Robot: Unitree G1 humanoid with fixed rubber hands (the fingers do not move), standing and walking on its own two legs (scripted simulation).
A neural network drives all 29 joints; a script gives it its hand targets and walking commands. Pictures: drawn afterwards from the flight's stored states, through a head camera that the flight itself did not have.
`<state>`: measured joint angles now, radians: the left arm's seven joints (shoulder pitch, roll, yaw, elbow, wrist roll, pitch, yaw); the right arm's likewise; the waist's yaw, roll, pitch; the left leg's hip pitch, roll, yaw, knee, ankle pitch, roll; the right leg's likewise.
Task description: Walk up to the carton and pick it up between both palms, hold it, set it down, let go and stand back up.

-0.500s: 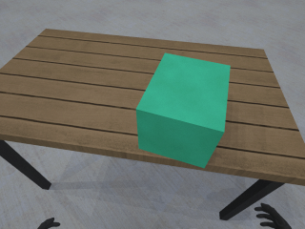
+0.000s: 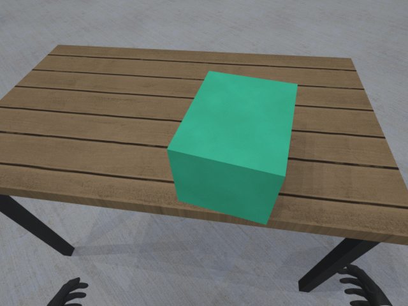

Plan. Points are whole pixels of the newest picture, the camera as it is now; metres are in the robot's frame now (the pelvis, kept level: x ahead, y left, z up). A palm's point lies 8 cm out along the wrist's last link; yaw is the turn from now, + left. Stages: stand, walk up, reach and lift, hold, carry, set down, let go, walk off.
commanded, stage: walk up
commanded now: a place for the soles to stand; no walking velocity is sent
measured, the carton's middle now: (236, 144) +0.45 -0.05 +0.05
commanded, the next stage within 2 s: stand in 0.22 s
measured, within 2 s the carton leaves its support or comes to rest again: neither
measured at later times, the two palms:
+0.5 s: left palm out of the picture +0.13 +0.31 -0.07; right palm (370, 296) +0.16 -0.29 -0.07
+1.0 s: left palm (76, 279) +0.19 +0.27 -0.03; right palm (349, 301) +0.15 -0.24 -0.05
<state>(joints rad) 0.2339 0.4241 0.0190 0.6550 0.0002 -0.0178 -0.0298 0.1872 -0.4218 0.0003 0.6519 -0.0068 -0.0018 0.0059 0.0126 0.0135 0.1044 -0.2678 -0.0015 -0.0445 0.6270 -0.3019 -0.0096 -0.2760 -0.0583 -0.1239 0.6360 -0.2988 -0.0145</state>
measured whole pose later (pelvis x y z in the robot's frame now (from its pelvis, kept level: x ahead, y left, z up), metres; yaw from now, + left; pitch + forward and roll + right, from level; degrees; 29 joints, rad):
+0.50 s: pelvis +0.01 +0.00 +0.00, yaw +0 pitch -3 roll +0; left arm 0.22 0.41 0.02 0.69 0.00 0.00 -0.03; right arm 0.15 -0.40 0.00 0.70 -0.02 -0.03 0.01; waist 0.01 0.01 0.08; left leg -0.27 0.00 -0.04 0.61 -0.30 -0.01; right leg -0.27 -0.06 -0.12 0.61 -0.29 -0.01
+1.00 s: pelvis +0.01 +0.00 +0.01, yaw +0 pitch -5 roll +0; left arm 0.20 0.34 0.02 0.33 0.00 0.27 -0.02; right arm 0.25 -0.21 -0.04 0.64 -0.07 -0.23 -0.04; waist 0.01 -0.02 0.07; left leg -0.16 0.01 -0.04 0.52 -0.27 -0.02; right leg -0.16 -0.04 -0.12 0.50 -0.25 -0.01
